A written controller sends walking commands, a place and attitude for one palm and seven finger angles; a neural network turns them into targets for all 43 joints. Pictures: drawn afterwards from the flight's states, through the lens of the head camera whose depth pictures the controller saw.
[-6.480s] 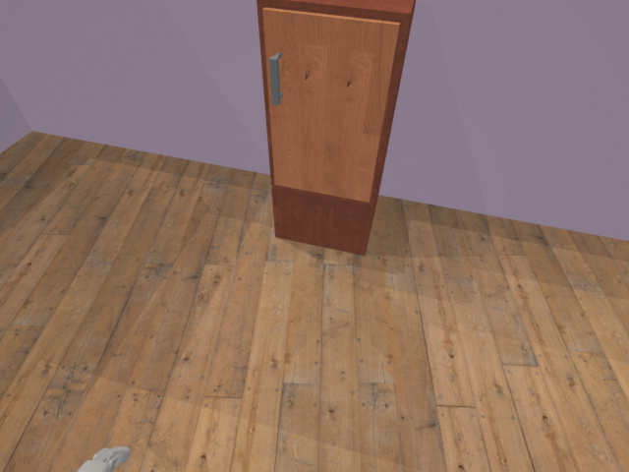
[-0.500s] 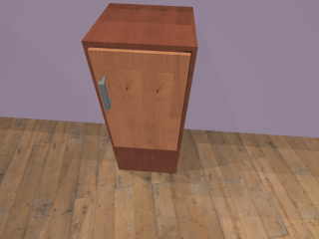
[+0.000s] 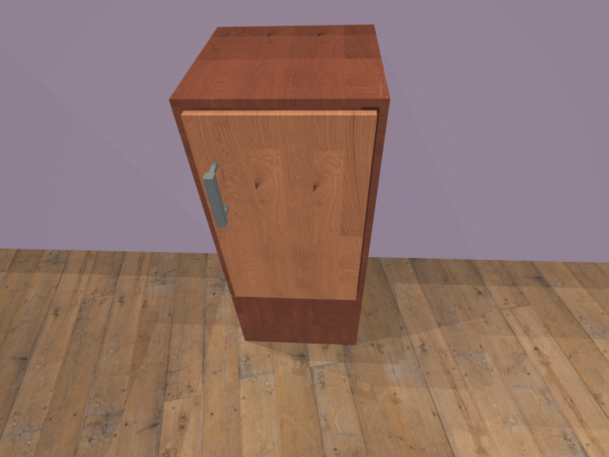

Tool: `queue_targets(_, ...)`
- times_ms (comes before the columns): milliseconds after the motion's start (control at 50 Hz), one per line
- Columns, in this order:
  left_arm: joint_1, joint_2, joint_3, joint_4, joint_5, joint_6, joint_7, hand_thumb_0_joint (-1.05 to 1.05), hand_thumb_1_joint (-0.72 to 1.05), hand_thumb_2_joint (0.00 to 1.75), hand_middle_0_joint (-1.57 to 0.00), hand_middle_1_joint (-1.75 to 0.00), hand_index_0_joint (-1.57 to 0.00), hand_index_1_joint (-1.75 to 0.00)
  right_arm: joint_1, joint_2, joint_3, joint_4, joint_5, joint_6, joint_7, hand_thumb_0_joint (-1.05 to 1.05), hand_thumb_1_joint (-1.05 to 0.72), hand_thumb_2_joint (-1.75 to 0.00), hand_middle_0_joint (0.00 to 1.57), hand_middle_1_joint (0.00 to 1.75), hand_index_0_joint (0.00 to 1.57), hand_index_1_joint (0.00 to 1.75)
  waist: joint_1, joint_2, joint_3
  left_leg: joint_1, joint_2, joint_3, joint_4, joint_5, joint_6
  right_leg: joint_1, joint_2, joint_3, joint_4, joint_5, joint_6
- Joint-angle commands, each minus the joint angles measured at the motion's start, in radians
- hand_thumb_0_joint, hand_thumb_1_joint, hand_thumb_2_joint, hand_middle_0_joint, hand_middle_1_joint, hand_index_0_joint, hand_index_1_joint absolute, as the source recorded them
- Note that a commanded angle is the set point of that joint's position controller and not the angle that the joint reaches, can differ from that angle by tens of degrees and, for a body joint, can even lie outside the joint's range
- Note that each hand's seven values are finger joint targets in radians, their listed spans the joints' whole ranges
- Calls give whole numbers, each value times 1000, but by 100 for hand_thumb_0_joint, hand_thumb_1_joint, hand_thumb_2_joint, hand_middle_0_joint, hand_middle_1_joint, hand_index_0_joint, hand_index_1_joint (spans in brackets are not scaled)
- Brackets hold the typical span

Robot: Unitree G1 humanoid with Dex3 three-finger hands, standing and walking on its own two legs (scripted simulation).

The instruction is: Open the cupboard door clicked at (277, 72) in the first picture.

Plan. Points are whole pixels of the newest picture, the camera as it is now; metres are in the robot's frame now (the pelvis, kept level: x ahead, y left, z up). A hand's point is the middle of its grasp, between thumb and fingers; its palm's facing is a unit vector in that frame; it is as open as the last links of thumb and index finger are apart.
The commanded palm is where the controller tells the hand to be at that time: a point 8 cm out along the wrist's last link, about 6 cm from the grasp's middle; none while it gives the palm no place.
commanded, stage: look again from close up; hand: left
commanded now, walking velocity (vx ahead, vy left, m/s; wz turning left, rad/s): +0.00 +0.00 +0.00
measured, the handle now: (218, 195) +0.62 +0.22 -0.02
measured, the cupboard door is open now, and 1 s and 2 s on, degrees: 0 0 0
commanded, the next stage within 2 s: shuffle to correct the standing spot in 0.16 s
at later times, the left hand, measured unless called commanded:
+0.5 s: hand out of the picture +0.00 +0.15 -0.18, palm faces +0.06 -0.98 -0.17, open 7.4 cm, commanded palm none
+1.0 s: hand out of the picture +0.16 +0.18 -0.16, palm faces +0.05 -0.96 -0.27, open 7.4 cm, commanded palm none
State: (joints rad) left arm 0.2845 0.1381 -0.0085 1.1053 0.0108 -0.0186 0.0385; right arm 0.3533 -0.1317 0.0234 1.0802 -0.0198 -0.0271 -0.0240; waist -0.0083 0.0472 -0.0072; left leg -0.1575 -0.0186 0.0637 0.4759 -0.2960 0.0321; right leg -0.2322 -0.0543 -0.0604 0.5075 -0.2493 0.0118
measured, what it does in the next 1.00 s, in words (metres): steps on the spot: right foot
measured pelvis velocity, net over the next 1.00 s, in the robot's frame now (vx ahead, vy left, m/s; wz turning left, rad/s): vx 0.09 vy -0.01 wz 0.04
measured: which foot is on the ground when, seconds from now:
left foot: down 0.00-0.86, up 0.88-1.00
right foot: down 0.00-0.60, up 0.62-0.82, down 0.84-1.00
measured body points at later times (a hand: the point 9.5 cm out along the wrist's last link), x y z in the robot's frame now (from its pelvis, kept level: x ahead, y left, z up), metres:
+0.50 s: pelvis +0.02 -0.01 -0.01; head +0.03 -0.01 +0.44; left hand +0.00 +0.20 -0.16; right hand +0.00 -0.23 -0.17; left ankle -0.02 +0.10 -0.74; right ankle +0.01 -0.13 -0.74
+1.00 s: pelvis +0.09 -0.01 +0.00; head +0.13 -0.04 +0.44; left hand +0.16 +0.23 -0.14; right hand +0.08 -0.22 -0.18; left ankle +0.02 +0.12 -0.68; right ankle +0.11 -0.09 -0.74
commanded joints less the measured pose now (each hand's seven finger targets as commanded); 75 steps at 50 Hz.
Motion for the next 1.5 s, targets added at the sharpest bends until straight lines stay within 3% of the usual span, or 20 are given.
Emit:
queue_targets(0, 65, 78, 17, -19, 0, -10, -1, 0, 90, 90, -20, -30, -20, -30, 68, -92, -13, -18, 3, -21, -7, 0, -90, -90, 20, 30, 20, 30, 13, -39, 96, -113, 120, -123, -151, 193, 13, 50, -52, 59, -59, 118, -45)
queue_targets(240, 59, 83, 21, -9, 2, -8, -3, 0, 90, 90, -20, -30, -20, -30, 33, -95, -17, 9, 6, -15, -12, 0, -90, -90, 20, 30, 20, 30, 10, -48, 75, -59, 118, -102, -139, 203, 8, 57, -58, 70, -77, 153, -44)
queue_targets(400, 107, 132, 49, -21, 13, -4, -14, 0, 90, 90, -20, -30, -20, -30, 28, -78, -24, -11, -5, 8, 5, 0, -90, -90, 20, 30, 20, 30, 24, -118, 166, -190, 38, -27, 4, -126, 4, -1, -122, 200, -167, -298, -115)
queue_targets(500, 128, 151, 75, -36, 16, -13, -10, 0, 90, 90, -20, -30, -20, -30, 51, -60, -28, -23, -5, -4, 8, 0, -90, -90, 20, 30, 20, 30, 11, -152, 130, -147, 33, 11, 71, -71, -1, -9, -191, 240, -170, -173, -162)
queue_targets(560, 67, 91, 65, -59, 16, -9, -19, 0, 90, 90, -20, -30, -20, -30, 154, -108, -32, 17, -4, -26, 3, 0, -90, -90, 20, 30, 20, 30, -24, 75, 84, 31, 137, -132, -65, 225, 47, -94, -24, 10, 117, -45, -89)
queue_targets(600, -8, 49, 50, -95, 19, -14, -16, 0, 90, 90, -20, -30, -20, -30, 241, -145, -43, 42, -8, -26, -16, 0, -90, -90, 20, 30, 20, 30, -57, 247, 114, 204, 300, -316, -124, 684, 178, -358, 50, -65, 390, -342, -49)
queue_targets(660, -82, 42, 54, -120, 10, -23, -23, 0, 90, 90, -20, -30, -20, -30, 203, -132, -37, 20, -15, -32, -20, 0, -90, -90, 20, 30, 20, 30, -46, 112, 135, 202, 316, -295, -98, 787, 233, -411, -11, -14, 481, -357, -68)
queue_targets(760, 6, 9, 48, -97, 6, -13, -24, 0, 90, 90, -20, -30, -20, -30, 82, -142, -40, -8, 2, -29, -30, 0, -90, -90, 20, 30, 20, 30, 39, 33, 72, 38, 207, -125, -51, 833, 115, -62, 31, -60, 127, -6, -47)
queue_targets(800, 119, 98, 63, -59, 3, -28, -11, 0, 90, 90, -20, -30, -20, -30, 68, -148, -45, -12, 17, -34, -30, 0, -90, -90, 20, 30, 20, 30, 86, -34, -11, -16, 158, -99, 65, 730, 48, 165, -22, 18, -34, 311, -59)
queue_targets(820, 175, 166, 77, -45, 6, -36, 0, 0, 90, 90, -20, -30, -20, -30, 78, -131, -51, -18, 23, -34, -28, 0, -90, -90, 20, 30, 20, 30, 94, -142, -76, -135, 88, -72, 195, 446, 10, 301, -175, 215, 31, 697, -139)
queue_targets(840, 205, 200, 80, -37, 3, -36, 4, 0, 90, 90, -20, -30, -20, -30, 101, -87, -52, -23, 28, -25, -26, 0, -90, -90, 20, 30, 20, 30, 78, -222, -125, -204, 2, -29, 359, -143, -23, 349, -351, 323, 9, 1085, -258)
queue_targets(860, 196, 206, 75, -43, 5, -30, 8, 0, 90, 90, -20, -30, -20, -30, 79, -64, -55, -34, 27, -10, -31, 0, -90, -90, 20, 30, 20, 30, 79, -222, -114, -219, 4, -82, 465, -354, -26, 299, -402, 326, -9, 1174, -320)
queue_targets(960, -11, 154, 66, -126, 13, -3, 13, 0, 90, 90, -20, -30, -20, -30, 15, -22, -60, -31, 17, 46, -5, 0, -90, -90, 20, 30, 20, 30, 11, -204, -2, -211, 36, -50, 475, -214, -55, 42, -248, 120, -98, 751, -225)
queue_targets(1080, -18, 205, 94, -156, 22, 16, 5, 0, 90, 90, -20, -30, -20, -30, -51, -37, -71, -78, 7, 50, 5, 0, -90, -90, 20, 30, 20, 30, 21, -176, -10, -154, 24, 6, 280, -105, -73, -11, -230, 152, -107, 468, -206)
queue_targets(1140, -57, 200, 91, -170, 13, 27, 0, 0, 90, 90, -20, -30, -20, -30, 11, -51, -70, -70, 7, 38, 6, 0, -90, -90, 20, 30, 20, 30, -22, -182, -16, 24, 24, 22, 35, 78, -63, -115, -171, 119, -59, 210, -134)
queue_targets(1160, -2, 200, 69, -156, 5, 7, 35, 0, 90, 90, -20, -30, -20, -30, -54, -170, -90, -138, 16, 34, 9, 0, -90, -90, 20, 30, 20, 30, -19, 57, -146, -15, 73, 32, 88, 37, -65, 44, -186, 192, -29, 397, -111)
queue_targets(1200, -35, 192, 65, -210, 10, 18, 23, 0, 90, 90, -20, -30, -20, -30, -97, -135, -79, -202, -2, 32, 12, 0, -90, -90, 20, 30, 20, 30, -5, 103, -66, -84, 98, -38, 16, -40, -24, -55, -127, 133, -12, -78, -96)
queue_targets(1260, -37, 168, 49, -206, 16, 39, 3, 0, 90, 90, -20, -30, -20, -30, -152, -178, -75, -242, -7, 35, 16, 0, -90, -90, 20, 30, 20, 30, 12, 196, 144, -300, 170, -206, -195, -229, 28, -92, -1, 9, 55, -154, -51)
queue_targets(1340, 47, 134, 35, -179, 22, 35, -13, 0, 90, 90, -20, -30, -20, -30, -153, -203, -71, -261, -5, 28, 13, 0, -90, -90, 20, 30, 20, 30, 38, 9, 143, -332, 176, -216, -240, -305, 48, -27, 10, 12, 58, -74, -43)
queue_targets(1480, 53, 142, 26, -165, 17, 19, -15, 0, 90, 90, -20, -30, -20, -30, -109, -202, -66, -226, -2, 17, 13, 0, -90, -90, 20, 30, 20, 30, 19, -46, 59, -196, 157, -212, -237, -259, 41, -49, 1, 80, -17, -74, -43)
